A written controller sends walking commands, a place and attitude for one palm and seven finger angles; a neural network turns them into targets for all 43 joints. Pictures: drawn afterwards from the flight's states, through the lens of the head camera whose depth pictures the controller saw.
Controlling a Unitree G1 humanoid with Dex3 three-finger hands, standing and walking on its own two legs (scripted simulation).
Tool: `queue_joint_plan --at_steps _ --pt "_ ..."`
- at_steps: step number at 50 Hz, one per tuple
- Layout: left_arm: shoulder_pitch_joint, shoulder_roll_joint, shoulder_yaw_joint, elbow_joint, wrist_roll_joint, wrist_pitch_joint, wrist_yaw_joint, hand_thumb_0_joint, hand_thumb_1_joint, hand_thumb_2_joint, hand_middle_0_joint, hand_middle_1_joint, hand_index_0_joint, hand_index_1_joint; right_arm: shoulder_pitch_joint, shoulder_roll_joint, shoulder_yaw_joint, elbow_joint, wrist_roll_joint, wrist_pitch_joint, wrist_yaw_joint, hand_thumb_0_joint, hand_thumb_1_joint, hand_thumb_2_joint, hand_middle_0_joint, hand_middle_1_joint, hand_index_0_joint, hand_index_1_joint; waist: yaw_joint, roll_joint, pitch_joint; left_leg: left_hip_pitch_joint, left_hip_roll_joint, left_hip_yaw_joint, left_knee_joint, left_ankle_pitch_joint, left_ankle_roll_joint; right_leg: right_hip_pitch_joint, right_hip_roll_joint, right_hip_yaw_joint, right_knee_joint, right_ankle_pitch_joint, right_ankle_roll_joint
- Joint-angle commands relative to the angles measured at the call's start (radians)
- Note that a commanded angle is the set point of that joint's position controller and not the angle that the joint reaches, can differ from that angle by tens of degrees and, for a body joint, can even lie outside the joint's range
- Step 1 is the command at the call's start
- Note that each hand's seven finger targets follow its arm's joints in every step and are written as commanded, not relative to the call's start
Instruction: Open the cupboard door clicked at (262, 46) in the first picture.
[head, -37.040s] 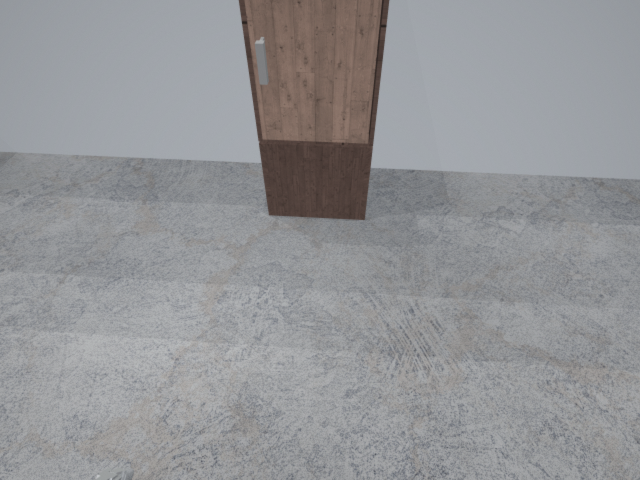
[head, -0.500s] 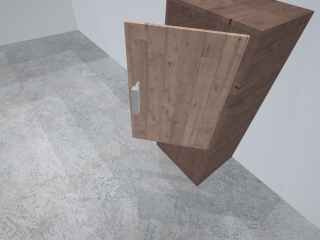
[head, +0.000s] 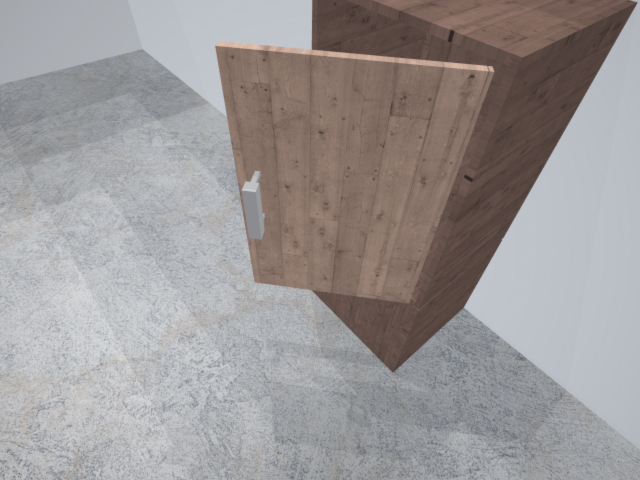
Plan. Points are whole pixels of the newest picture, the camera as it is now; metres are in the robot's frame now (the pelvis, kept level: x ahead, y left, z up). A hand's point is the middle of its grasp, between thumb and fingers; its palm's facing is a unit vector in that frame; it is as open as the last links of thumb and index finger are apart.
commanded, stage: come to a stop and stand still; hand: left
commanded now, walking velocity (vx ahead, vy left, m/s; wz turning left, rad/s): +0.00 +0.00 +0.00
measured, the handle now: (256, 204) +0.60 +0.16 -0.05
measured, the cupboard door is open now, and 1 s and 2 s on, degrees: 41 41 41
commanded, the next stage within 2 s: look again from close up in 0.50 s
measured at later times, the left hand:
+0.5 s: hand out of the picture +0.10 +0.21 -0.16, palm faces -0.02 -0.96 -0.29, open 7.4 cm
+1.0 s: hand out of the picture +0.08 +0.21 -0.16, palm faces -0.01 -0.96 -0.30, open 7.4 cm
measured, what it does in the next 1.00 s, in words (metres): stands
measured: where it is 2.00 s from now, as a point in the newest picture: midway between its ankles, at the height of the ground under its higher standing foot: outside the picture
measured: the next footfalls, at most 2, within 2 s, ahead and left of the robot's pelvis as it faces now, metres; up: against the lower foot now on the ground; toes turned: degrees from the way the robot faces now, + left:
none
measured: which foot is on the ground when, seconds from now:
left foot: down 0.00-1.00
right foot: down 0.00-1.00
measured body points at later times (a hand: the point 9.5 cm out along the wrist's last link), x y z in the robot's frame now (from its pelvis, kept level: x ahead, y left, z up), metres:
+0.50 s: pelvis +0.03 -0.02 +0.00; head +0.03 -0.01 +0.45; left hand +0.10 +0.26 -0.14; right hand +0.09 -0.31 -0.13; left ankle -0.02 +0.07 -0.74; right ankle +0.05 -0.13 -0.74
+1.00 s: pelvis +0.03 -0.02 +0.00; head +0.03 -0.01 +0.45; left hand +0.08 +0.26 -0.14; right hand +0.09 -0.31 -0.13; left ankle -0.02 +0.07 -0.74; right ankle +0.05 -0.13 -0.74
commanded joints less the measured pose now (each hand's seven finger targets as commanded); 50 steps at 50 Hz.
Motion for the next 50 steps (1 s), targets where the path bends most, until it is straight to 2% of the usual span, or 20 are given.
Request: queue_joint_plan --at_steps 1,3,12,13,19,24,30,39,49,50 --pt "-0.010 0.159 0.024 -0.047 -0.007 -0.022 0.011 0.000 0.900 0.900 -0.200 -0.300 -0.200 -0.300 -0.022 -0.169 -0.023 -0.047 -0.004 -0.027 -0.017 0.000 -0.900 -0.900 0.200 0.300 0.200 0.300 -0.005 0.016 -0.049 -0.046 0.190 -0.144 -0.091 0.199 -0.042 0.108 -0.114 0.100 -0.026 0.165 -0.046" --pt "-0.027 0.168 0.026 -0.050 -0.007 -0.022 0.011 0.000 0.900 0.900 -0.200 -0.300 -0.200 -0.300 -0.026 -0.173 -0.023 -0.045 -0.004 -0.027 -0.017 0.000 -0.900 -0.900 0.200 0.300 0.200 0.300 -0.005 -0.008 -0.042 -0.046 0.191 -0.145 -0.091 0.213 -0.042 0.116 -0.115 0.100 -0.029 0.186 -0.048" --pt "-0.085 0.194 0.031 -0.067 -0.008 -0.026 0.007 0.000 0.900 0.900 -0.200 -0.300 -0.200 -0.300 -0.059 -0.194 -0.022 -0.041 -0.007 -0.027 -0.013 0.000 -0.900 -0.900 0.200 0.300 0.200 0.300 -0.006 0.003 -0.056 -0.033 0.190 -0.143 -0.104 0.159 -0.045 0.136 -0.119 0.119 -0.066 0.171 -0.049" --pt "-0.093 0.197 0.032 -0.069 -0.007 -0.025 0.008 0.000 0.900 0.900 -0.200 -0.300 -0.200 -0.300 -0.061 -0.194 -0.022 -0.042 -0.007 -0.026 -0.013 0.000 -0.900 -0.900 0.200 0.300 0.200 0.300 -0.005 -0.010 -0.040 -0.039 0.191 -0.143 -0.104 0.168 -0.044 0.133 -0.117 0.115 -0.066 0.181 -0.049" --pt "-0.103 0.210 0.035 -0.073 -0.007 -0.029 0.006 0.000 0.900 0.900 -0.200 -0.300 -0.200 -0.300 -0.074 -0.210 -0.023 -0.043 -0.008 -0.028 -0.013 0.000 -0.900 -0.900 0.200 0.300 0.200 0.300 -0.006 0.008 -0.075 -0.009 0.193 -0.138 -0.101 0.197 -0.045 0.152 -0.120 0.121 -0.075 0.214 -0.050" --pt "-0.109 0.219 0.034 -0.071 -0.009 -0.028 0.005 0.000 0.900 0.900 -0.200 -0.300 -0.200 -0.300 -0.078 -0.221 -0.022 -0.045 -0.008 -0.027 -0.015 0.000 -0.900 -0.900 0.200 0.300 0.200 0.300 -0.008 0.006 -0.076 0.006 0.198 -0.136 -0.103 0.222 -0.048 0.156 -0.119 0.117 -0.078 0.239 -0.051" --pt "-0.110 0.225 0.033 -0.062 -0.008 -0.025 0.003 0.000 0.900 0.900 -0.200 -0.300 -0.200 -0.300 -0.081 -0.229 -0.019 -0.042 -0.006 -0.025 -0.015 0.000 -0.900 -0.900 0.200 0.300 0.200 0.300 -0.006 0.008 -0.055 -0.001 0.198 -0.139 -0.122 0.166 -0.046 0.147 -0.116 0.122 -0.100 0.173 -0.048" --pt "-0.100 0.231 0.032 -0.050 -0.009 -0.025 0.002 0.000 0.900 0.900 -0.200 -0.300 -0.200 -0.300 -0.079 -0.238 -0.017 -0.039 -0.006 -0.027 -0.016 0.000 -0.900 -0.900 0.200 0.300 0.200 0.300 -0.004 0.009 -0.059 0.008 0.199 -0.140 -0.125 0.182 -0.046 0.151 -0.118 0.117 -0.104 0.181 -0.048" --pt "-0.104 0.233 0.032 -0.045 -0.008 -0.021 0.000 0.000 0.900 0.900 -0.200 -0.300 -0.200 -0.300 -0.081 -0.240 -0.016 -0.034 -0.006 -0.027 -0.015 0.000 -0.900 -0.900 0.200 0.300 0.200 0.300 -0.002 0.009 -0.030 -0.014 0.199 -0.150 -0.144 0.130 -0.045 0.137 -0.112 0.116 -0.116 0.108 -0.044" --pt "-0.099 0.233 0.033 -0.046 -0.008 -0.023 -0.001 0.000 0.900 0.900 -0.200 -0.300 -0.200 -0.300 -0.080 -0.241 -0.017 -0.035 -0.006 -0.029 -0.015 0.000 -0.900 -0.900 0.200 0.300 0.200 0.300 -0.001 0.007 -0.046 -0.006 0.199 -0.148 -0.140 0.138 -0.044 0.144 -0.116 0.116 -0.116 0.119 -0.045"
